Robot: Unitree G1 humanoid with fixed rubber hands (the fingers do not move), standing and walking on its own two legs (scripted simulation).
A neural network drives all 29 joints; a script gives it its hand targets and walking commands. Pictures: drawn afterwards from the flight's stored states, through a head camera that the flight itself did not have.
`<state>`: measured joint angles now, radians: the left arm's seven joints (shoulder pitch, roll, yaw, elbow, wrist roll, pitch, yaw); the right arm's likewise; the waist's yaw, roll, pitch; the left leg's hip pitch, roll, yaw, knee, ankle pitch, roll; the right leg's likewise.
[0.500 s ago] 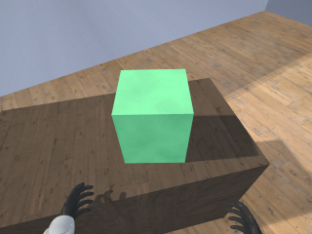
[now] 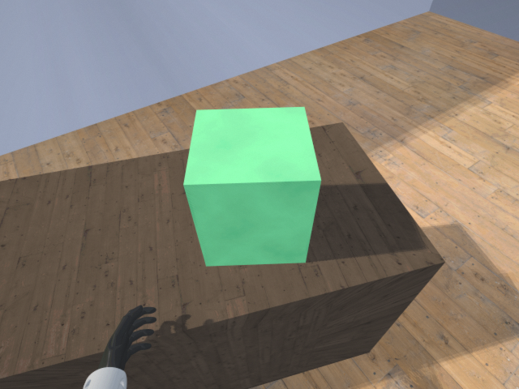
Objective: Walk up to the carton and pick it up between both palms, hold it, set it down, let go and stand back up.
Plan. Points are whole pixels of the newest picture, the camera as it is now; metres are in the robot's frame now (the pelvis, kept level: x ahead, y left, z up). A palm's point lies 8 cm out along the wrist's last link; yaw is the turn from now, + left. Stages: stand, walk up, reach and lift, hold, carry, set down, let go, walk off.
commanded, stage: stand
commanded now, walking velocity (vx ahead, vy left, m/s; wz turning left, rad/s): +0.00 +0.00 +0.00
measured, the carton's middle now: (253, 189) +0.48 +0.02 +0.00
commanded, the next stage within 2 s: none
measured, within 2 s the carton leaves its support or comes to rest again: neither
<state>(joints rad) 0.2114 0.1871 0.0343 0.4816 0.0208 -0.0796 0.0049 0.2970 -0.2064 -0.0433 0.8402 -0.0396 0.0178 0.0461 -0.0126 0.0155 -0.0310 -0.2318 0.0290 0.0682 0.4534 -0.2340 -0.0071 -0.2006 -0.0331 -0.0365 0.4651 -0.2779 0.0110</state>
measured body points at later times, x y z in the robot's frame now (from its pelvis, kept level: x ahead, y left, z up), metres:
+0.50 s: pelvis +0.01 -0.01 +0.00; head +0.01 -0.02 +0.45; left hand +0.19 +0.22 -0.05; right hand +0.07 -0.25 -0.15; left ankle +0.00 +0.12 -0.74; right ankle -0.02 -0.12 -0.74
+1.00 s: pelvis +0.01 -0.02 +0.00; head +0.01 -0.04 +0.45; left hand +0.20 +0.22 -0.05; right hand +0.06 -0.26 -0.15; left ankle +0.00 +0.12 -0.74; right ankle -0.02 -0.12 -0.74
